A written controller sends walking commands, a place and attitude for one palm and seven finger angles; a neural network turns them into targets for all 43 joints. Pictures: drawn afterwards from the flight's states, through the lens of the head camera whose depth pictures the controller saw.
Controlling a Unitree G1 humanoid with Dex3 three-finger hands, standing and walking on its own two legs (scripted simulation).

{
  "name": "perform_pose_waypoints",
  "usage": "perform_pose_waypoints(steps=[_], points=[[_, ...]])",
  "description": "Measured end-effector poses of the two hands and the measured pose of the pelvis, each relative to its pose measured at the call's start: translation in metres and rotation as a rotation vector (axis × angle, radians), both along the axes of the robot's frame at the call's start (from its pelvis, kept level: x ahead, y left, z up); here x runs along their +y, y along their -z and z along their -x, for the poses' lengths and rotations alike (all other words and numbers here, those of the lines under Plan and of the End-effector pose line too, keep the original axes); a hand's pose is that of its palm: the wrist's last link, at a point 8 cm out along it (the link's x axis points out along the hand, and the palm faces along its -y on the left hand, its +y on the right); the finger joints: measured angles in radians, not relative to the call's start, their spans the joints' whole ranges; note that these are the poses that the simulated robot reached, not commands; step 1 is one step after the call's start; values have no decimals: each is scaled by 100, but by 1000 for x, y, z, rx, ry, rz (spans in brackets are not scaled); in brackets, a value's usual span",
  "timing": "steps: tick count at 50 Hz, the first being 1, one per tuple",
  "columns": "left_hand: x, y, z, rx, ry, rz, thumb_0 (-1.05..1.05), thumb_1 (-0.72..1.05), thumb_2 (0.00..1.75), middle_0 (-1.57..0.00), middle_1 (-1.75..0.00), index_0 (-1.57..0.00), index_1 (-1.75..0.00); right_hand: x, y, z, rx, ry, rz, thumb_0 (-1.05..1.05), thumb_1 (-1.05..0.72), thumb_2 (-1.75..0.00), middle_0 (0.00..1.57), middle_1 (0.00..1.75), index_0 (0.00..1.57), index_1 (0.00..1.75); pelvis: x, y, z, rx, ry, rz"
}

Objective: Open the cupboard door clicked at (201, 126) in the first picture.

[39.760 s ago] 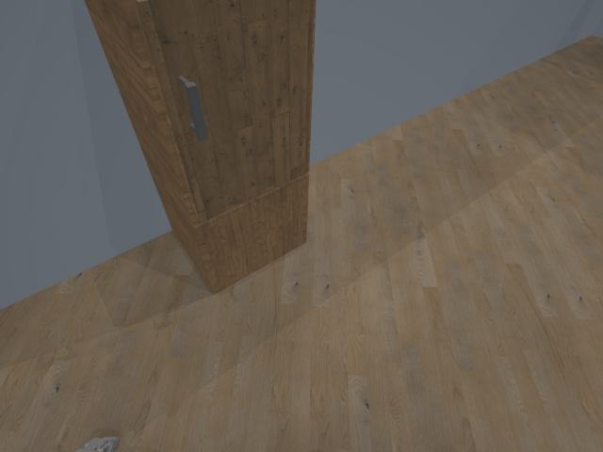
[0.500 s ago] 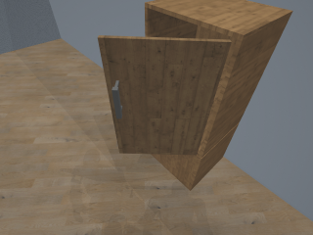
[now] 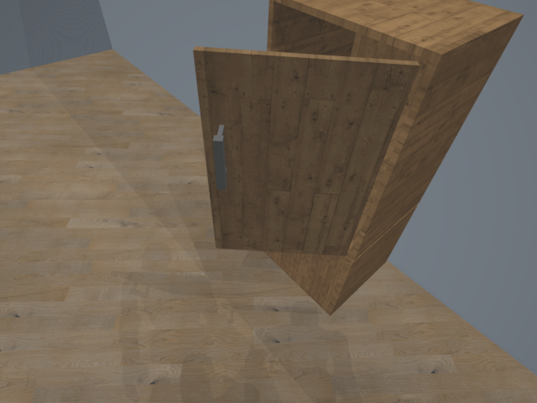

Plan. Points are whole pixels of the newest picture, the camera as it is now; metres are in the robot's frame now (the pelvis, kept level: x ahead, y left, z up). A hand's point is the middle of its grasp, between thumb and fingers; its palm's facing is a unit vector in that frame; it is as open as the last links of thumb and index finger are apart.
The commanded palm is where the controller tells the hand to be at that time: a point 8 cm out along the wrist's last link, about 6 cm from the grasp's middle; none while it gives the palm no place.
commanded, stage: shuffle to correct the standing spot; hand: left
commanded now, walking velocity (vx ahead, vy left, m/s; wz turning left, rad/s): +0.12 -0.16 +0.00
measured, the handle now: (221, 158) +0.58 +0.15 +0.03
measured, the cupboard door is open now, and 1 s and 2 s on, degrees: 46 46 46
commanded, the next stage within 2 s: come to a stop and stand still in 0.44 s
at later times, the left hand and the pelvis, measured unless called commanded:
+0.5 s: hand out of the picture -0.04 +0.10 -0.18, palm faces +0.11 -0.99 -0.10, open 7.4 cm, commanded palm none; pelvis +0.02 -0.03 +0.00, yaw +0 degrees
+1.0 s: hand out of the picture +0.11 +0.10 -0.18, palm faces +0.05 -0.98 -0.21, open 7.2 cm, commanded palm none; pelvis +0.08 -0.08 +0.00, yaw +1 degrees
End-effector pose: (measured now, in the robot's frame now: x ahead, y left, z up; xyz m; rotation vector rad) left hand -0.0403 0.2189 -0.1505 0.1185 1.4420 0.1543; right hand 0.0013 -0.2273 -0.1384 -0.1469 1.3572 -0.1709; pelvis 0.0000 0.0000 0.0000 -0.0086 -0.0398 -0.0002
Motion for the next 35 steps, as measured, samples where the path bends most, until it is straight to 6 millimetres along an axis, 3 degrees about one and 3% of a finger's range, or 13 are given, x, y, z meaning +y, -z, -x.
perform_pose_waypoints(steps=[9, 15, 21, 28, 35], points=[[-17, -1, 18, 57, -16, 28, 0, 91, 90, -20, -30, -19, -30, 14, 8, 23, 57, 53, -40, 0, -91, -90, 20, 30, 20, 30, -5, 1, 0, 6, 5, -6], [-38, -2, 25, 66, -54, 30, 0, 91, 90, -20, -30, -19, -30, -7, 15, 23, 72, 67, -35, 0, -90, -90, 21, 30, 20, 30, -22, 5, -2, 6, 8, -5], [-59, -1, 28, 81, -93, 45, 0, 90, 90, -20, -30, -19, -30, -30, 5, -2, 24, 56, 0, 0, -91, -90, 20, 30, 20, 30, -34, 2, -10, 26, 5, -1], [-61, 19, -8, 35, -70, 97, 0, 90, 90, -20, -30, -20, -30, -31, 4, -28, -47, 27, 46, 0, -91, -90, 20, 30, 20, 30, -32, 13, -24, 37, -4, 19], [-48, 4, -79, -41, 10, 33, 3, 93, 90, -20, -30, -20, -30, -26, -2, -16, 25, 54, 5, 0, -91, -90, 20, 30, 20, 30, -45, 1, -42, 38, 12, -7]])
